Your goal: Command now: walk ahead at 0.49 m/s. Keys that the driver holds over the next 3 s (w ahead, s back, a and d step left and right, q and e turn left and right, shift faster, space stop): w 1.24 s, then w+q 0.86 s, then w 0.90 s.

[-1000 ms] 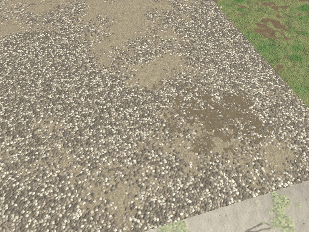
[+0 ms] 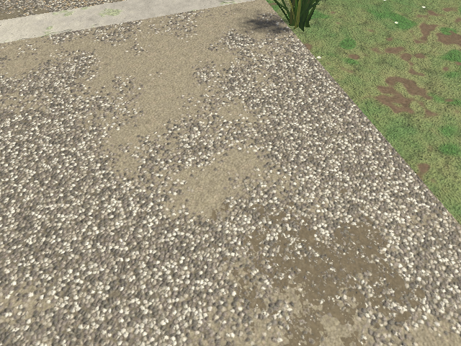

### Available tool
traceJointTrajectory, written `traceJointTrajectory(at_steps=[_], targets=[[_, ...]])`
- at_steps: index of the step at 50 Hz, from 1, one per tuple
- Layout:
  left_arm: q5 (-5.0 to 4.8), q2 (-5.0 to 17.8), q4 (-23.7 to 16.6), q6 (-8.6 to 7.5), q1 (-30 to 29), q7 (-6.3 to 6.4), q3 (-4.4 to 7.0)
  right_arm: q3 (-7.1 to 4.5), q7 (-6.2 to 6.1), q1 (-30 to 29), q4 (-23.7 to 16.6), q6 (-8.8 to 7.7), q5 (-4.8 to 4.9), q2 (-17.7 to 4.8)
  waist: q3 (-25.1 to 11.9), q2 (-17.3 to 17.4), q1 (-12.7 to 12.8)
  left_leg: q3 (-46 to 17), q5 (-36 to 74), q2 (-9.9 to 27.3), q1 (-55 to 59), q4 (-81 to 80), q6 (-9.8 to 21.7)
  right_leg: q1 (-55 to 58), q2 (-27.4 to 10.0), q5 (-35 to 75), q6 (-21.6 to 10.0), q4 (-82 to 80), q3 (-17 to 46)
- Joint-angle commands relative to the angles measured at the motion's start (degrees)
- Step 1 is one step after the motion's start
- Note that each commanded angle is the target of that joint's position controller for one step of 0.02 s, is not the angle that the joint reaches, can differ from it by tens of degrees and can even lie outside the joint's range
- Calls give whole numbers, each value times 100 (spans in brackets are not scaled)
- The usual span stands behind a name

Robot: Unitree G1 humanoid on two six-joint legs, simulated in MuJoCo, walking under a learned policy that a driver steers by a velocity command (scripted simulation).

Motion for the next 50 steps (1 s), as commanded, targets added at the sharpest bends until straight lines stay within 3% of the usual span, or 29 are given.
traceJointTrajectory(at_steps=[1,6,9,11,13,14,15,16,17,18,19,20,22,24,27,33,38,41,42,43,44,45,46,47,48,49,50], targets=[[72,267,-241,25,202,43,81,-117,-115,-213,-306,-100,4,-750,313,455,266,-1223,367,1608,-562,-1194,975,-186,-245,877,166,-768,8],[4,164,-529,-49,-896,-54,34,-151,-212,354,-177,-8,110,-941,327,467,-134,-927,425,1550,94,-1081,704,-7,60,1763,230,-2661,-250],[-46,192,-701,-75,-1351,-161,11,-168,-217,627,-54,63,146,-964,450,515,-286,-971,329,1753,633,-846,678,-34,154,1502,191,-3179,-271],[-56,269,-804,-119,-1464,-239,21,-194,-231,674,-11,121,149,-993,470,550,-253,-1051,387,1934,987,-603,617,15,206,1087,54,-3433,-262],[-54,424,-776,-169,-1142,-280,82,-230,-241,550,-24,181,155,-1078,305,656,-7,-1077,1015,2009,1137,-185,509,598,361,669,-115,-3660,-379],[-42,583,-632,-186,-602,-273,177,-220,-242,413,-60,211,140,-1072,2,662,318,-908,1971,1832,1079,455,394,1369,554,581,-238,-3792,-542],[-36,907,-314,-199,458,-235,339,-152,-238,361,-118,228,80,-894,-663,518,750,-613,2428,1472,630,1727,224,2792,515,674,-448,-3744,-451],[71,1501,-134,-188,1458,-202,484,0,-219,685,-269,162,6,-460,-1636,-435,871,-173,941,841,-1209,3959,-123,5008,-872,500,-1100,-3736,1407],[68,1526,-39,-158,1740,-251,473,134,-179,1066,-222,13,61,-34,-2174,-1570,740,-634,-2453,107,-2827,5311,-280,6094,-1615,-379,-1620,-4633,3668],[40,1000,-83,-174,1480,-250,324,-43,-157,612,-266,-94,223,-751,-1654,-974,781,-1137,-2322,480,-3410,5932,-149,5683,-1439,-680,-1356,-4813,3443],[14,796,-221,-171,870,-242,245,-100,-154,122,-436,-143,286,-961,-958,-633,632,-953,-1726,801,-3553,5876,-61,4841,-1286,-187,-1139,-4897,2562],[45,636,-320,-161,392,-262,183,-116,-192,-126,-465,-133,215,-922,-629,-148,457,-837,-1203,1055,-3266,5611,-80,4044,-1045,395,-1042,-5073,1930],[113,382,-301,-171,116,-309,113,-148,-213,-42,-453,9,133,-685,-333,-212,136,-826,-681,1335,-2666,5082,-134,3165,-651,892,-937,-5449,1156],[105,433,-156,-197,291,-305,132,-147,-227,80,-412,131,132,-502,-207,-205,32,-729,-494,1345,-2550,4858,-213,2904,-513,1389,-1010,-5640,758],[106,623,12,-178,601,-213,182,-184,-249,-481,-624,182,72,-529,39,-66,99,-701,135,1383,-3125,4142,-359,3024,-515,1914,-1053,-5777,465],[39,714,225,-90,1082,-81,181,-137,-168,-1701,-976,121,94,-375,313,-97,435,-459,1380,1158,-3050,2227,-407,3276,-360,1526,-860,-5953,30],[-8,760,484,23,1451,-37,225,-102,-18,-2381,-1258,50,151,-401,568,-116,580,-446,1008,1044,-3228,1525,-250,4145,-701,1583,-835,-5648,58],[-22,871,492,94,1283,-3,281,-160,58,-2148,-1270,-9,157,-567,358,-231,327,-295,413,846,-2555,1298,-40,4396,-808,2589,-703,-5144,26],[-15,923,465,119,1160,-1,295,-234,49,-1741,-1167,-20,149,-706,81,-324,87,-122,301,643,-1857,1265,55,4350,-728,3544,-633,-4686,-59],[6,845,434,152,1050,-5,263,-371,18,-856,-884,-17,140,-929,-418,-271,-346,24,366,443,-674,1188,202,4088,-438,4184,-496,-3686,-270],[73,693,317,151,1037,-12,182,-504,-38,243,-616,-7,90,-1312,-1208,112,-730,-782,477,1153,1148,1367,521,2957,-119,3161,-301,-2078,-481],[97,-71,260,22,1737,-89,-39,-622,-58,859,-482,25,7,-1849,-2046,1583,-443,-3512,-296,2613,3329,910,1484,560,957,-219,129,239,-516],[-27,226,364,-143,1617,-127,14,-479,-50,825,-472,40,64,-1384,-2371,1577,-530,-4723,-823,2815,3450,104,1590,-196,1022,-2040,75,1169,343],[-177,671,184,-237,1066,-145,133,-391,-56,270,-554,25,108,-1101,-1394,1261,-443,-3835,-838,2617,2663,36,1244,-688,656,-1752,-37,1398,349],[-194,735,67,-259,640,-111,146,-320,-61,-257,-692,23,94,-878,-869,765,-269,-2980,-467,2382,1718,-78,1019,-553,310,-1183,-84,1142,171],[-111,683,35,-220,435,-61,183,-261,-31,-618,-730,9,45,-693,-442,480,-74,-2403,-1,2136,837,-279,885,-279,102,-797,-66,724,68],[-48,614,58,-132,532,-26,224,-206,-12,-763,-719,-18,-10,-525,-320,582,138,-1989,223,1910,327,-461,761,117,-73,-538,-76,397,111]])
Next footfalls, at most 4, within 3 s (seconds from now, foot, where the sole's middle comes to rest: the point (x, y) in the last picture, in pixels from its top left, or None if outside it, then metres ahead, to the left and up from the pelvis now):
0.30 right None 0.34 -0.17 -0.78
0.88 left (209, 301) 0.66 0.07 -0.78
1.44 right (275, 217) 0.97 -0.16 -0.78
1.98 left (185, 177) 1.17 0.16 -0.78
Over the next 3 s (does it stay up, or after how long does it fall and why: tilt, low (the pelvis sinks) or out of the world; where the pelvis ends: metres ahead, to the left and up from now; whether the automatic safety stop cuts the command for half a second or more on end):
stays up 1.57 0.30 -0.01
